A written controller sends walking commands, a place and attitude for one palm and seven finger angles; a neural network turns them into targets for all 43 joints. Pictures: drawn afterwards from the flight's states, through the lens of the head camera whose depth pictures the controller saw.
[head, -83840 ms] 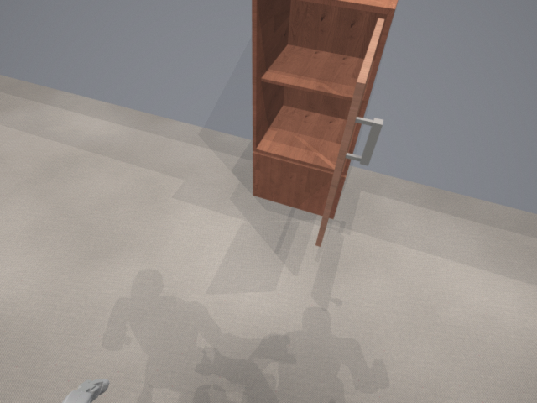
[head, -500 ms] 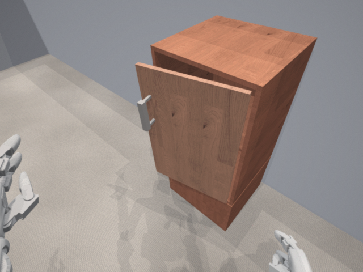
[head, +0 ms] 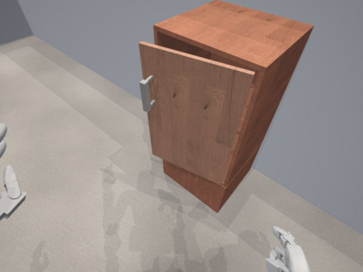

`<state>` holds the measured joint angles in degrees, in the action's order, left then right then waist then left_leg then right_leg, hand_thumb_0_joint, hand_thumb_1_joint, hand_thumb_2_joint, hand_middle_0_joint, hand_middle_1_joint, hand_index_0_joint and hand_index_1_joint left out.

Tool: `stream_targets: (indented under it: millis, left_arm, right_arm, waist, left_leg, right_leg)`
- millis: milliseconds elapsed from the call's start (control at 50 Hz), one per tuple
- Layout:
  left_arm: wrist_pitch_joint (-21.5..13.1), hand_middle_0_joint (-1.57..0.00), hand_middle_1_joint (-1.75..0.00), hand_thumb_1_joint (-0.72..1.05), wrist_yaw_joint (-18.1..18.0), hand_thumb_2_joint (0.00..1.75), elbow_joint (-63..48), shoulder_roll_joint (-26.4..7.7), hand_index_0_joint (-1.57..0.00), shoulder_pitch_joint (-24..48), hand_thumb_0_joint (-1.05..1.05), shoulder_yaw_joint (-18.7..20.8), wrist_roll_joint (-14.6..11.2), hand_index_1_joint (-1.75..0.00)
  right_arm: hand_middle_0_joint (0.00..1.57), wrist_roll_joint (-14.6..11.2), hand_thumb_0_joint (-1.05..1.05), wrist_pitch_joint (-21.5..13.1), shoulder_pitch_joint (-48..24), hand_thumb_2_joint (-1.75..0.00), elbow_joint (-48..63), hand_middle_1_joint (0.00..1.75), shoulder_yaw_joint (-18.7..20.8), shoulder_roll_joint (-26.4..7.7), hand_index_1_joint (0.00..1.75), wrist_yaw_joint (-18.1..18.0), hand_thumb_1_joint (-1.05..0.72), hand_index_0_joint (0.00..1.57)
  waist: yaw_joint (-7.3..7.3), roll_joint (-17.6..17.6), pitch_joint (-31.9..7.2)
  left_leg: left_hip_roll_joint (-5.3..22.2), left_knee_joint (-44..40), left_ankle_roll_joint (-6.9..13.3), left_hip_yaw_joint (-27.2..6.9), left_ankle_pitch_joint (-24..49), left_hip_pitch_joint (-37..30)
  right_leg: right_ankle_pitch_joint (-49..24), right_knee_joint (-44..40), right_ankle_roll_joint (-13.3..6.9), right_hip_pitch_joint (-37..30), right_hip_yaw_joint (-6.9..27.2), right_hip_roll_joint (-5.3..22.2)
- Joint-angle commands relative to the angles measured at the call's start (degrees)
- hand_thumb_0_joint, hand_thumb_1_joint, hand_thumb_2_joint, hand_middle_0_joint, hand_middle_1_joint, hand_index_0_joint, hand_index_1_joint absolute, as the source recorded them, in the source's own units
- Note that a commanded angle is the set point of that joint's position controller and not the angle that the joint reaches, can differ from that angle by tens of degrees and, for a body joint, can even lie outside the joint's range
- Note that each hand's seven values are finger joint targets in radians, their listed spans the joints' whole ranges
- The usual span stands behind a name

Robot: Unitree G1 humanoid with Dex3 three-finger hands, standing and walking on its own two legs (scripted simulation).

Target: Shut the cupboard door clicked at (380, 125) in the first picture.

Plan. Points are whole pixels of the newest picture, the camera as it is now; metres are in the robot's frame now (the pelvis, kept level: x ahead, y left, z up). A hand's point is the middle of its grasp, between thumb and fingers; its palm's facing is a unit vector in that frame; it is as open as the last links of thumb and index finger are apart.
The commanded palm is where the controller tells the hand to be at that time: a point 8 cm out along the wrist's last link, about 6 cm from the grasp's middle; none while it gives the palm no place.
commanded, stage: step back with the hand held close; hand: left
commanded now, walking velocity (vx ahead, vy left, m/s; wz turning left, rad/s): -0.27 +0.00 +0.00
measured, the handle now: (148, 93) +0.70 +0.16 -0.02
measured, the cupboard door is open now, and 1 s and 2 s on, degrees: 12 12 12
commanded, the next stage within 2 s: stop stepping back and stand still in 0.66 s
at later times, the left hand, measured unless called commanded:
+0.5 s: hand out of the picture +0.12 +0.28 +0.18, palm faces +0.48 -0.73 -0.48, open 7.4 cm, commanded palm +0.06 +0.30 +0.19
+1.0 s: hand out of the picture +0.08 +0.32 +0.16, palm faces +0.49 -0.80 -0.34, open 7.4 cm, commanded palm +0.00 +0.33 +0.19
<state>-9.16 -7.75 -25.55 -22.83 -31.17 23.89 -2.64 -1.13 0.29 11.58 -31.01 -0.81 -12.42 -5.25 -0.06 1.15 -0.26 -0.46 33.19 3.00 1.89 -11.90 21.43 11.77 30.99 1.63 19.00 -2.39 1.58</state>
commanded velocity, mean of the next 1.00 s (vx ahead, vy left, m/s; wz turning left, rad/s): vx -0.25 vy -0.02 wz -0.05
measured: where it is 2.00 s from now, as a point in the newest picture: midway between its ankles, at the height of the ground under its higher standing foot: outside the picture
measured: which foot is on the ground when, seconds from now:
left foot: down 0.00-0.78, up 0.80-0.86, down 0.88-1.00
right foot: down 0.00-0.34, up 0.36-0.50, down 0.52-0.94, up 0.96-1.00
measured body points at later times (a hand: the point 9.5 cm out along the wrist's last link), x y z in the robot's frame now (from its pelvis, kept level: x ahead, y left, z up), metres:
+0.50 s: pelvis -0.07 -0.01 -0.01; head -0.06 +0.02 +0.44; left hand +0.09 +0.31 +0.20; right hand +0.10 -0.24 -0.08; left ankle +0.06 +0.09 -0.73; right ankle -0.12 -0.13 -0.72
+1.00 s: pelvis -0.13 +0.03 +0.00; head -0.14 +0.07 +0.45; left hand +0.05 +0.36 +0.18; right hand +0.01 -0.22 -0.06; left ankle -0.04 +0.09 -0.73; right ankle -0.16 -0.12 -0.71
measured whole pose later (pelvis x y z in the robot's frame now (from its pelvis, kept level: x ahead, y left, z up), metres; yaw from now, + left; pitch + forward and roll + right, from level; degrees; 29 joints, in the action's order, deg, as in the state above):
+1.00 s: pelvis -0.13 +0.03 +0.00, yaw +0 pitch +1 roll -4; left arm -12.6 -9.0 -21.0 -23.8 -24.6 25.5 -2.9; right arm -0.1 -5.5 14.5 -37.5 -0.5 -11.8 -5.5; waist -1.0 -1.6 -2.6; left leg -0.4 31.3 3.5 0.6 -8.6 24.5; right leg 24.4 37.0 0.7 15.2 2.9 -3.8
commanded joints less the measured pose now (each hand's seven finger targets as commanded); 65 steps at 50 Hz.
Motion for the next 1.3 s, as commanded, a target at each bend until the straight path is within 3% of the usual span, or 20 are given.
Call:
stream_targets:
  millis: [0, 120, 180, 240, 340, 440, 500, 540, 600, 700, 780, 820, 880, 940, 980, 1040, 1100, 1180, 1220, 1280]
  left_arm:
    - [-5.9, -0.2, -0.3, 0.9, -1.6, 0.9, -15.0, -10.7, -0.2, 5.5, 0.0, 8.2, 1.0, -0.3]
    - [-7.2, -0.2, -0.3, 0.9, -2.7, 0.9, -15.4, -11.4, -0.2, 5.3, 0.0, 8.1, 0.6, -0.3]
    - [-6.9, -0.2, -0.3, 0.9, -3.7, 0.9, -13.7, -11.0, -0.2, 6.1, 0.0, 6.5, 0.1, -0.3]
    - [-7.3, -0.2, -0.3, 0.9, -4.2, 0.9, -12.9, -12.2, -0.2, 5.6, 0.0, 7.6, -0.1, -0.3]
    - [-8.8, -0.2, -0.3, 0.9, -3.1, 0.9, -14.6, -13.4, -0.2, 4.4, 0.0, 11.5, 0.7, -0.3]
    - [-9.5, -0.2, -0.3, 0.9, -1.2, 0.9, -14.7, -12.7, -0.2, -2.6, 0.0, 12.3, 0.3, -0.3]
    - [-10.8, -0.2, -0.3, 0.9, -0.7, 0.9, -17.9, -11.6, -0.2, -0.2, 0.0, 9.6, -1.2, -0.3]
    - [-11.3, -0.2, -0.3, 0.9, -1.1, 0.9, -18.7, -13.5, -0.2, 1.7, 0.0, 9.6, -1.1, -0.3]
    - [-10.5, -0.2, -0.3, 0.9, -1.5, 0.9, -19.7, -14.6, -0.2, 5.2, 0.0, 8.6, -1.7, -0.3]
    - [-9.9, -0.2, -0.3, 0.9, -0.9, 0.9, -13.4, -14.7, -0.2, 4.7, 0.0, 9.2, -1.8, -0.3]
    - [-8.7, -0.2, -0.3, 0.9, -1.6, 0.9, -9.4, -14.6, -0.2, 3.7, 0.0, 7.6, -0.8, -0.3]
    - [-7.1, -0.2, -0.3, 0.9, -1.7, 0.9, -6.6, -12.8, -0.2, 5.7, 0.0, 6.1, -0.6, -0.3]
    - [-6.7, -0.2, -0.3, 0.9, -1.3, 0.9, -5.2, -11.1, -0.2, 11.8, 0.0, 4.8, -0.6, -0.3]
    - [-8.0, -0.2, -0.3, 0.9, -1.5, 0.9, -10.7, -12.9, -0.2, 12.5, 0.0, 6.9, 0.0, -0.3]
    - [-7.9, -0.2, -0.3, 0.9, -1.1, 0.9, -19.1, -11.3, -0.2, 10.6, 0.0, 5.4, -0.3, -0.3]
    - [-6.8, -0.2, -0.3, 0.9, -1.0, 0.9, -28.2, -12.6, -0.2, 0.1, 0.0, 7.1, -0.9, -0.3]
    - [-4.8, -0.2, -0.3, 0.9, -1.6, 0.9, -27.4, -12.6, -0.2, -6.3, 0.0, 7.5, -1.6, -0.3]
    - [-2.1, -0.2, -0.3, 0.9, -2.0, 0.9, -15.1, -13.4, -0.2, -7.4, 0.0, 9.6, -2.5, -0.3]
    - [-1.1, -0.2, -0.3, 0.9, -1.8, 0.9, -11.2, -14.3, -0.2, -4.6, 0.0, 10.5, -2.7, -0.3]
    - [-0.7, -0.2, -0.3, 0.9, -1.6, 0.9, -9.2, -14.4, -0.2, -0.9, 0.0, 9.9, -3.2, -0.3]
  right_arm:
    - [0.2, 0.6, 0.0, -4.3, -5.4, -0.9, 8.7, 0.3, 3.7, -8.9, 0.3, -1.0, -0.9, 0.2]
    - [0.2, 1.5, 0.0, -6.0, -3.1, -0.9, 6.5, 0.3, 3.7, -7.5, 0.3, -0.2, -0.9, 0.2]
    - [0.2, 1.5, 0.0, -5.8, -2.7, -0.9, 4.7, 0.3, 3.5, -7.2, 0.3, 0.1, -0.9, 0.2]
    - [0.2, 1.2, 0.0, -6.0, -3.5, -0.9, 4.5, 0.3, 3.7, -7.9, 0.3, -0.3, -0.9, 0.2]
    - [0.2, 1.1, 0.0, -7.0, -5.6, -0.9, 6.0, 0.3, 4.3, -8.5, 0.3, -0.8, -0.9, 0.2]
    - [0.2, 1.9, 0.0, -8.8, -5.8, -0.9, 5.5, 0.3, 5.0, -8.9, 0.3, 0.4, -0.9, 0.2]
    - [0.2, 2.1, 0.0, -9.6, -4.2, -0.9, 2.5, 0.3, 4.1, -7.0, 0.3, 1.2, -0.9, 0.2]
    - [0.2, 2.2, 0.0, -9.4, -3.3, -0.9, 0.6, 0.3, 4.0, -5.6, 0.3, 1.1, -0.9, 0.2]
    - [0.2, 0.6, 0.0, -9.6, -5.5, -0.9, 2.0, 0.3, 4.5, -6.1, 0.3, -0.1, -0.9, 0.2]
    - [0.2, 1.3, 0.0, -7.9, -8.2, -0.9, 3.1, 0.3, 3.9, -5.8, 0.3, -0.2, -0.9, 0.2]
    - [0.2, 1.5, 0.0, -6.5, -5.9, -0.9, 2.2, 0.3, 3.7, -5.5, 0.3, -0.2, -0.9, 0.2]
    - [0.2, 1.6, 0.0, -6.0, -4.8, -0.9, 2.4, 0.3, 2.9, -5.8, 0.3, -0.4, -0.9, 0.2]
    - [0.2, 0.9, 0.0, -7.6, -4.5, -0.9, 3.1, 0.3, 2.4, -8.4, 0.3, -1.2, -0.9, 0.2]
    - [0.2, 1.5, 0.0, -9.9, -4.0, -0.9, 3.5, 0.3, 2.8, -8.4, 0.3, -1.0, -0.9, 0.2]
    - [0.2, 1.7, 0.0, -10.8, -3.1, -0.9, 4.4, 0.3, 3.1, -7.2, 0.3, 0.5, -0.9, 0.2]
    - [0.2, 1.5, 0.0, -12.6, -2.2, -0.9, 5.7, 0.3, 3.5, -6.2, 0.3, 1.9, -0.9, 0.2]
    - [0.2, 2.1, 0.0, -12.1, -1.8, -0.9, 4.6, 0.3, 2.9, -5.9, 0.3, 1.9, -0.9, 0.2]
    - [0.2, 2.8, 0.0, -8.5, -1.8, -0.9, 3.4, 0.3, 2.4, -6.1, 0.3, 0.4, -0.9, 0.2]
    - [0.2, 2.9, 0.0, -6.7, -1.3, -0.9, 2.8, 0.3, 2.5, -5.8, 0.3, 0.1, -0.9, 0.2]
    - [0.2, 2.1, 0.0, -5.5, -1.7, -0.9, 2.2, 0.3, 2.8, -5.7, 0.3, 0.6, -0.9, 0.2]
  waist:
    - [0.05, 7.2, -3.7]
    - [-0.56, -1.4, -2.3]
    - [-1.23, -5.0, -2.1]
    - [-1.39, -0.3, -2.0]
    - [0.32, 12.2, -5.4]
    - [0.26, 13.8, -5.9]
    - [-0.52, 8.6, -7.3]
    - [-0.76, 1.5, -13.7]
    - [-1.13, -1.7, -18.0]
    - [-1.56, 3.3, -4.5]
    - [-1.76, -5.8, 4.1]
    - [-2.12, -8.0, 7.7]
    - [-1.27, 7.3, 10.9]
    - [-0.23, 16.0, 0.5]
    - [0.28, 13.1, -8.3]
    - [0.96, 13.1, -17.1]
    - [-0.31, 13.9, -16.1]
    - [-1.33, 12.9, -7.3]
    - [-1.36, 7.6, -5.1]
    - [-1.3, -6.9, -5.8]
  left_leg:
    - [8.5, -17.1, 3.1, -10.6, -26.8, 23.3]
    - [2.3, -0.6, -0.9, -5.7, -18.3, 9.6]
    - [1.4, 3.8, -2.2, -4.0, -11.7, 0.4]
    - [3.1, -3.6, -1.2, -6.5, -13.3, 1.6]
    - [16.1, -24.7, 4.6, -21.8, -29.0, 24.6]
    - [14.7, -20.3, 3.9, -15.8, -26.8, 21.6]
    - [11.5, -14.9, 0.2, -12.8, -10.7, 4.5]
    - [8.2, -3.8, -2.1, -5.2, 12.7, -11.6]
    - [6.9, -2.0, -1.8, -1.3, 23.5, -20.3]
    - [6.2, -4.6, -3.4, -3.2, -5.2, -11.4]
    - [1.2, 17.5, -6.0, -2.9, -6.9, -15.3]
    - [2.7, 12.6, -4.5, -4.3, -6.6, -9.9]
    - [9.0, -19.3, -1.9, -15.6, -16.7, 4.1]
    - [16.4, -32.7, -1.2, -29.5, -38.2, 5.7]
    - [14.8, -30.8, -5.2, -24.6, -29.7, -4.3]
    - [10.9, -24.6, -5.1, -13.7, -13.5, -17.4]
    - [8.9, -23.3, -6.6, -10.7, -5.3, -18.2]
    - [8.1, -27.0, -9.9, -9.7, -19.4, -3.8]
    - [6.6, -22.9, -9.8, -7.0, -15.4, -1.8]
    - [3.3, -1.4, -5.2, -2.4, -3.5, -11.3]
  right_leg:
    - [1.6, 4.5, -0.6, -21.0, 4.0, -1.6]
    - [18.4, -11.3, -5.4, -0.6, 15.4, 6.9]
    - [20.3, -15.1, -6.2, 8.7, 13.6, 9.5]
    - [18.6, -12.1, -3.9, 7.5, 8.4, 5.2]
    - [5.5, 16.1, -0.4, -17.2, 2.6, -6.3]
    - [7.7, 8.4, -1.3, -18.2, 2.7, -7.3]
    - [5.8, -5.7, -3.2, -7.2, 5.4, -3.5]
    - [-9.8, -9.0, -3.6, 0.4, 11.7, 2.8]
    - [-23.8, -5.7, 3.0, 1.8, 7.4, 0.9]
    - [13.7, -13.5, -2.3, 11.4, 10.5, 1.5]
    - [32.7, -23.0, -9.4, 30.5, 15.9, 11.1]
    - [27.6, -19.5, -7.9, 26.5, 11.8, 8.7]
    - [17.6, -4.2, -1.6, 7.8, 3.2, -3.7]
    - [14.6, 11.4, -1.1, -2.9, 4.9, -7.0]
    - [15.8, 12.9, -1.9, -3.1, 4.1, -7.4]
    - [13.6, 4.7, -1.9, -4.1, 1.0, -7.7]
    - [11.5, -2.6, -1.9, -6.3, -1.9, -8.2]
    - [15.4, -9.2, -4.0, -14.4, -2.7, -8.1]
    - [13.6, -13.8, -5.6, -14.6, -0.7, -5.3]
    - [14.3, -20.6, -8.8, 0.7, 9.7, 7.6]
